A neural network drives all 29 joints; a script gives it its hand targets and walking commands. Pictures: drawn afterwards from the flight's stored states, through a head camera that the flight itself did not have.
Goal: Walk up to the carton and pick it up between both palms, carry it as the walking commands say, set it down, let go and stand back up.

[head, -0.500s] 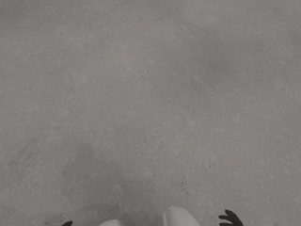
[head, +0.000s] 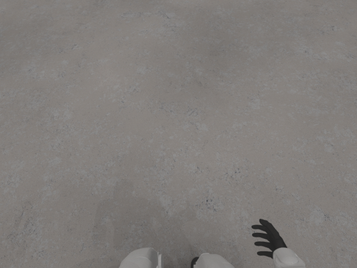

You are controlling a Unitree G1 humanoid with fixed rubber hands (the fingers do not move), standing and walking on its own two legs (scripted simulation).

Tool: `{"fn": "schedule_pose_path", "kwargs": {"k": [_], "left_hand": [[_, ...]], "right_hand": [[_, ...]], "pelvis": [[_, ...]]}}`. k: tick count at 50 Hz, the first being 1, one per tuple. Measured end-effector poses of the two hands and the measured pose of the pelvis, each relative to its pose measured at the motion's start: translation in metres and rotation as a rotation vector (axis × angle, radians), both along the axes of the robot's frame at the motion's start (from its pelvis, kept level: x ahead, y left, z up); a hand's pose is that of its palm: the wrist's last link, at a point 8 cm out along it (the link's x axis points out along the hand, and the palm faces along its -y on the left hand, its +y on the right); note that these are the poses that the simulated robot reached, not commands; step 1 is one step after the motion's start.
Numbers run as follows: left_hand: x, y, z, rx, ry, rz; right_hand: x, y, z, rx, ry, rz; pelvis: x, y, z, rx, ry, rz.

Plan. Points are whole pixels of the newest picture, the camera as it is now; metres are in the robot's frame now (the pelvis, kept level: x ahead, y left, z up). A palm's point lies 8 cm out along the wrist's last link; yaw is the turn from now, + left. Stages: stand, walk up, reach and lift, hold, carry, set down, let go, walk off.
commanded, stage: walk up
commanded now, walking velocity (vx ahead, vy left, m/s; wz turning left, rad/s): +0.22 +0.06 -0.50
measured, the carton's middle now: out of the picture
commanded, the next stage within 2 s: none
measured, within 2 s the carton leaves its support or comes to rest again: neither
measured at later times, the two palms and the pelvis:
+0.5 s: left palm out of the picture +0.08 +0.31 -0.08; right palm (266, 217) +0.23 -0.20 -0.12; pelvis +0.09 +0.04 +0.01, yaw -15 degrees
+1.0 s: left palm (154, 121) +0.55 +0.13 -0.15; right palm out of the picture +0.10 -0.18 -0.13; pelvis +0.31 -0.01 -0.03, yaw -20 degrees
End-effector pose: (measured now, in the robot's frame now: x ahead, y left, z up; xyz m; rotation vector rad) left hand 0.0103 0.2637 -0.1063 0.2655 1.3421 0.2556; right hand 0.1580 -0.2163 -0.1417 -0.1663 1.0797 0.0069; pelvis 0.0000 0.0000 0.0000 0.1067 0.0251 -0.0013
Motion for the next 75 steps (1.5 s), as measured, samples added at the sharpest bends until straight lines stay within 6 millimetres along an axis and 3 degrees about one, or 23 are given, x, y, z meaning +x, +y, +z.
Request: {"fn": "schedule_pose_path", "kwargs": {"k": [8,14,20,26,30,35,39,43,47,51,53,55,58,62,65,68,71,75], "left_hand": [[-0.013,-0.003,0.022,0.028,0.071,-0.009],[-0.005,0.009,0.030,0.056,0.116,-0.026],[0.029,0.028,0.031,0.058,0.124,-0.078],[0.081,0.052,0.022,0.041,0.112,-0.136],[0.133,0.066,-0.004,0.003,0.085,-0.200],[0.237,0.044,-0.025,-0.117,-0.055,-0.297],[0.320,0.007,-0.035,-0.223,-0.127,-0.400],[0.402,-0.041,-0.041,-0.288,-0.187,-0.501],[0.485,-0.097,-0.042,-0.326,-0.265,-0.582],[0.555,-0.149,-0.050,-0.327,-0.327,-0.633],[0.575,-0.164,-0.056,-0.308,-0.340,-0.634],[0.580,-0.168,-0.058,-0.284,-0.311,-0.634],[0.579,-0.159,-0.053,-0.237,-0.244,-0.620],[0.581,-0.139,-0.043,-0.188,-0.190,-0.564],[0.588,-0.130,-0.042,-0.180,-0.158,-0.519],[0.606,-0.127,-0.051,-0.191,-0.132,-0.497],[0.635,-0.136,-0.060,-0.214,-0.112,-0.502],[0.677,-0.160,-0.053,-0.254,-0.114,-0.516]], "right_hand": [[0.008,-0.006,0.008,0.044,0.011,-0.028],[0.020,-0.001,0.010,0.054,0.009,-0.064],[0.046,0.009,0.015,0.053,-0.035,-0.108],[0.078,0.024,0.023,0.031,-0.103,-0.154],[0.087,0.029,0.021,-0.023,-0.148,-0.214],[0.033,0.030,0.015,-0.090,0.033,-0.320],[-0.017,0.030,0.020,-0.126,0.191,-0.439],[-0.051,0.035,0.024,-0.133,0.315,-0.560],[-0.065,0.037,0.022,-0.113,0.429,-0.649],[-0.059,0.029,0.007,-0.069,0.540,-0.692],[-0.041,0.015,-0.005,-0.051,0.566,-0.693],[-0.002,-0.008,-0.012,-0.051,0.507,-0.694],[0.085,-0.052,-0.012,-0.073,0.311,-0.666],[0.214,-0.101,0.006,-0.102,0.047,-0.573],[0.299,-0.123,0.025,-0.125,-0.093,-0.500],[0.361,-0.136,0.038,-0.158,-0.185,-0.466],[0.381,-0.142,0.038,-0.189,-0.186,-0.485],[0.360,-0.142,0.033,-0.182,-0.024,-0.536]], "pelvis": [[0.017,-0.005,0.013,0.003,0.019,-0.097],[0.037,0.004,0.016,0.000,0.033,-0.160],[0.061,0.022,0.016,-0.010,0.045,-0.223],[0.095,0.047,0.013,-0.037,0.078,-0.267],[0.126,0.065,-0.002,-0.079,0.086,-0.262],[0.167,0.070,-0.004,-0.091,0.042,-0.264],[0.203,0.061,-0.004,-0.123,0.015,-0.297],[0.241,0.042,-0.008,-0.149,-0.008,-0.313],[0.282,0.015,-0.016,-0.164,-0.016,-0.326],[0.326,-0.020,-0.035,-0.152,0.003,-0.344],[0.347,-0.038,-0.044,-0.154,-0.011,-0.372],[0.364,-0.049,-0.042,-0.149,-0.015,-0.415],[0.389,-0.059,-0.032,-0.141,-0.020,-0.449],[0.423,-0.066,-0.020,-0.155,-0.024,-0.459],[0.450,-0.069,-0.016,-0.163,-0.021,-0.465],[0.482,-0.071,-0.020,-0.175,0.005,-0.468],[0.512,-0.076,-0.024,-0.182,-0.001,-0.462],[0.548,-0.092,-0.013,-0.186,-0.005,-0.458]]}}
